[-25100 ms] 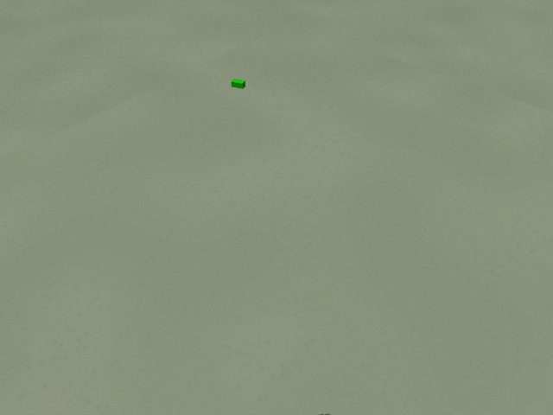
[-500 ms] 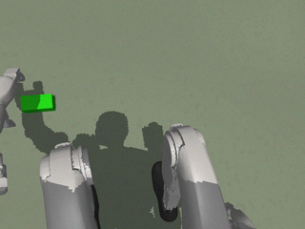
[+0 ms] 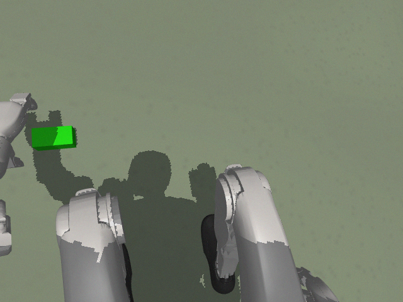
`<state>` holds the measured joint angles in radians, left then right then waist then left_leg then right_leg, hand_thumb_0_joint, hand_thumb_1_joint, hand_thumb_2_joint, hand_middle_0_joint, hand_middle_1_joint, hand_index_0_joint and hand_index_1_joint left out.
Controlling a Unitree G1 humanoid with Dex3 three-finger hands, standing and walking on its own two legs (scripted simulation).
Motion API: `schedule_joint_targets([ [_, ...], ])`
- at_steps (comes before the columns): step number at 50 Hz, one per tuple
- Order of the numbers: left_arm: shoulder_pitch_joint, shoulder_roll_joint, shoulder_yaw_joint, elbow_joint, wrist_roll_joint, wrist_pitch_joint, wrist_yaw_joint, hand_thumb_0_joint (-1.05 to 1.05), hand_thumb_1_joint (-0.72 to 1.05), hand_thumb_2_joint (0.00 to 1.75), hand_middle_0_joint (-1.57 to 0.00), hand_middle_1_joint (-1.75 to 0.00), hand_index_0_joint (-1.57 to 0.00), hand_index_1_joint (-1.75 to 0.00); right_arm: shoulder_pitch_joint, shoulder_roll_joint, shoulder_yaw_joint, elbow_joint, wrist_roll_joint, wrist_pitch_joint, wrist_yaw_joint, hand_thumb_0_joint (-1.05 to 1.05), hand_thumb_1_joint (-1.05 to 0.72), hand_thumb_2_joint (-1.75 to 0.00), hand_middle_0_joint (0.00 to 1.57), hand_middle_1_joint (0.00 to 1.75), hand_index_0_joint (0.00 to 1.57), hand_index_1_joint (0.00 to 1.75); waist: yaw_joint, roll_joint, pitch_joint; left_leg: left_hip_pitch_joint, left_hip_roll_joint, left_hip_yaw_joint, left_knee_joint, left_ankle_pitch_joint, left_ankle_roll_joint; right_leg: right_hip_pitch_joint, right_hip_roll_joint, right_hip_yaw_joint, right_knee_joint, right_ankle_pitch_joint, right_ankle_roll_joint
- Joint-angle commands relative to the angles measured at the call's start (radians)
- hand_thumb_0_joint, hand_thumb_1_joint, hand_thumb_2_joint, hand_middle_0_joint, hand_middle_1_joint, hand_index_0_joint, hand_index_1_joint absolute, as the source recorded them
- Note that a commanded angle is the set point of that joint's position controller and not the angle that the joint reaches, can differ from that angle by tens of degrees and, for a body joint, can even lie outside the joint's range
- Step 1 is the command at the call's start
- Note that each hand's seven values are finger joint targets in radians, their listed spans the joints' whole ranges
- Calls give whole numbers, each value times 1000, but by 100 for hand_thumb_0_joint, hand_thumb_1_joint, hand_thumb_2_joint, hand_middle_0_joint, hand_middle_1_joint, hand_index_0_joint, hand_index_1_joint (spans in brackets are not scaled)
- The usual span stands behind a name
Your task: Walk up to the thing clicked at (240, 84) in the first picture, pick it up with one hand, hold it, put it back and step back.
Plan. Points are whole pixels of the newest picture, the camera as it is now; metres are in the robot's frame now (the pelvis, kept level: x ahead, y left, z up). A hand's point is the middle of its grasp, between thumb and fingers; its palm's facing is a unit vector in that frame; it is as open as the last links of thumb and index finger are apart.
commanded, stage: approach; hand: left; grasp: from above
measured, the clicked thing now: (54, 138) +0.48 +0.28 -0.30
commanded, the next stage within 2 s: close in in 0.72 s
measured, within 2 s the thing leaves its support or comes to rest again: neither
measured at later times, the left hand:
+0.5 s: hand (51, 115) +0.49 +0.24 -0.16, palm faces -0.40 -0.03 -0.92, open 12.6 cm
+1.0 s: hand (35, 130) +0.46 +0.28 -0.19, palm faces -0.45 -0.05 -0.89, open 12.8 cm
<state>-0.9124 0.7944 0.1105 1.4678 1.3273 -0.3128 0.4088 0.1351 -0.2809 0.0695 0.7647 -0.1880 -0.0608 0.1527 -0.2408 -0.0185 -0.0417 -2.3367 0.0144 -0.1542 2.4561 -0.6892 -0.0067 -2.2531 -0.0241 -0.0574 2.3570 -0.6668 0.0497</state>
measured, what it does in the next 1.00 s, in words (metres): stands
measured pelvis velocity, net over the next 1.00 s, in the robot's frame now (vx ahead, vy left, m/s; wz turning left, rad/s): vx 0.00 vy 0.00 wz -0.02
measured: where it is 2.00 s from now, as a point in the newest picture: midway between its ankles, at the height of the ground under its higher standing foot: (172, 281)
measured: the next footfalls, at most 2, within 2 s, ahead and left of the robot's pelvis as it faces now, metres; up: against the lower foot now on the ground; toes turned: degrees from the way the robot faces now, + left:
none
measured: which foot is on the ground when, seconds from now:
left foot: down 0.00-1.00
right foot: down 0.00-1.00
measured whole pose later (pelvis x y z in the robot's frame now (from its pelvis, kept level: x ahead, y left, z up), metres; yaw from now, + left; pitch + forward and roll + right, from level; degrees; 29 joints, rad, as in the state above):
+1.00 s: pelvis +0.00 +0.00 -0.01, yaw -1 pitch +31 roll -10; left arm -0.99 0.78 0.06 1.53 1.35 -0.31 0.45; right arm 0.13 -0.30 0.09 0.75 -0.21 -0.09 0.17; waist -0.28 -0.04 -0.01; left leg -2.35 0.01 -0.17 2.49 -0.70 -0.01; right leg -2.26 -0.02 -0.07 2.38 -0.68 0.05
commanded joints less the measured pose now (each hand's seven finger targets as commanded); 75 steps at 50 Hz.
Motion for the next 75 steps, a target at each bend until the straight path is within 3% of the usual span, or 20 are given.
schedule_joint_targets([
  [1, -299, 286, 53, -167, -15, -5, 42, 0, -35, 88, -36, -65, -31, -71, 171, -256, -88, -23, 8, 0, -12, 0, -91, -90, 20, 30, 20, 30, 13, 300, -656, 508, -28, 110, -262, 155, 30, 294, 44, -98, -227, 177, -80],
  [4, -265, 190, 5, -134, -24, -1, 36, 0, -30, 81, -31, -78, -30, -79, 181, -248, -91, -8, 4, -3, -8, 0, -90, -90, 20, 30, 20, 30, -9, 291, -629, 507, -29, 110, -264, 153, 30, 282, 45, -103, -230, 180, -77],
  [7, -331, 186, -10, -199, -24, -6, 43, 0, -29, 81, -31, -78, -30, -79, 192, -252, -96, -4, 9, -3, -9, 0, -90, -90, 20, 30, 20, 30, -11, 331, -662, 535, -29, 106, -278, 151, 26, 270, 42, -107, -229, 175, -79],
  [10, -415, 116, -53, -200, -26, -3, 61, 0, -30, 83, -31, -78, -30, -79, 212, -254, -96, 5, 10, -11, -8, 0, -90, -90, 20, 30, 20, 30, -59, 327, -641, 542, -24, 96, -276, 138, 23, 240, 43, -117, -230, 171, -78],
  [16, -476, 105, -68, -51, 11, 54, 117, 0, -30, 83, -30, -79, -30, -80, 221, -254, -73, 10, 0, -27, -7, 0, -90, -90, 20, 30, 20, 30, -90, 315, -603, 508, -24, 107, -259, 150, 26, 235, 43, -114, -227, 194, -79],
  [21, -456, 182, -15, 33, 16, 119, 134, 0, -28, 84, -33, -78, -32, -79, 212, -260, -44, -11, -14, -39, 4, 0, -90, -90, 20, 30, 20, 30, -72, 296, -598, 474, -28, 119, -260, 145, 37, 279, 48, -105, -236, 195, -78],
  [23, -387, 214, 2, 57, 1, 143, 123, 0, -29, 83, -33, -76, -32, -78, 197, -257, -37, -31, -6, -39, 5, 0, -91, -90, 20, 30, 20, 30, -30, 314, -644, 467, -30, 128, -266, 153, 38, 317, 48, -94, -233, 197, -81],
  [29, -285, 298, 65, 5, -48, 159, 55, 0, -31, 83, -31, -77, -30, -78, 186, -273, -44, -70, 9, -39, 11, 0, -91, -90, 20, 30, 20, 30, -20, 233, -632, 379, -29, 133, -238, 164, 55, 408, 49, -79, -226, 215, -67],
  [30, -272, 248, 34, 2, -61, 150, 34, 0, -32, 83, -30, -76, -29, -78, 183, -264, -42, -68, 8, -36, 12, 0, -90, -90, 20, 30, 20, 30, -26, 214, -624, 357, -29, 134, -231, 158, 58, 412, 50, -75, -238, 213, -62],
  [32, -268, 330, 98, -58, -68, 122, 12, 0, -30, 82, -32, -77, -31, -78, 208, -280, -59, -60, 11, -30, 7, 0, -91, -90, 20, 30, 20, 30, -28, 220, -628, 364, -26, 126, -227, 166, 54, 433, 49, -76, -231, 214, -63],
  [35, -299, 277, 83, -125, -71, 63, -20, 0, -30, 82, -31, -79, -31, -80, 235, -278, -73, -46, -3, -22, 7, 0, -91, -90, 20, 30, 20, 30, -53, 250, -629, 401, -22, 114, -213, 177, 39, 410, 49, -89, -230, 215, -72],
  [38, -408, 170, -18, -236, -87, -8, -29, 0, -31, 81, -29, -80, -29, -80, 240, -276, -77, -47, 2, -23, 1, 0, -91, -90, 20, 30, 20, 30, -87, 267, -611, 425, -22, 101, -206, 121, 28, 337, 49, -102, -255, 147, -80],
  [39, -402, 221, 6, -255, -77, -23, -20, 0, -32, 83, -29, -81, -28, -81, 250, -272, -84, -28, 2, -22, -3, 0, -91, -90, 20, 30, 20, 30, -73, 300, -649, 462, -17, 97, -212, 122, 25, 348, 51, -100, -245, 151, -77],
  [42, -399, 176, -37, -251, -52, -36, 14, 0, -30, 84, -30, -81, -30, -81, 246, -265, -92, -11, -1, -19, -2, 0, -91, -90, 20, 30, 20, 30, -60, 360, -666, 537, -16, 98, -228, 132, 11, 295, 51, -113, -223, 159, -82],
  [46, -404, 145, -53, -34, 0, -4, 83, 0, -32, 86, -28, -79, -27, -80, 230, -274, -68, 3, -16, -23, 6, 0, -90, -90, 20, 30, 20, 30, -98, 322, -541, 512, -17, 84, -237, 131, 13, 206, 51, -146, -198, 168, -80],
  [49, -383, 237, 6, -32, 41, 16, 121, 0, -27, 92, -32, -81, -31, -82, 233, -286, -52, 6, -22, -29, 13, 0, -90, -90, 20, 30, 20, 30, -59, 355, -573, 536, -22, 91, -234, 206, 17, 247, 49, -142, -182, 232, -74],
  [52, -391, 224, 10, 16, 40, 39, 149, 0, -31, 88, -30, -75, -27, -78, 194, -283, -46, -15, -26, -36, 26, 0, -90, -90, 20, 30, 20, 30, -69, 372, -567, 522, -22, 87, -251, 185, 19, 236, 54, -145, -175, 218, -78],
  [55, -412, 253, 38, 104, 49, 60, 156, 0, -35, 86, -25, -77, -23, -79, 195, -303, -38, -20, -41, -55, 37, 0, -89, -90, 20, 30, 20, 30, -120, 326, -512, 478, -19, 86, -209, 168, 29, 226, 53, -145, -164, 219, -67],
  [66, -357, 343, 70, 79, 19, 24, 174, 0, -39, 89, -22, -79, -20, -82, 192, -315, 3, -31, -79, -80, 52, 0, -90, -90, 20, 30, 20, 30, -118, 367, -581, 475, -9, 80, -165, 175, 26, 333, 69, -141, -152, 232, -64],
  [75, -321, 359, 68, 118, 30, 4, 237, 0, -41, 92, -21, -78, -18, -81, 183, -323, 42, -26, -109, -95, 69, 0, -89, -90, 20, 30, 20, 30, -136, 363, -516, 440, 2, 60, -140, 192, 21, 335, 82, -163, -130, 261, -66],
])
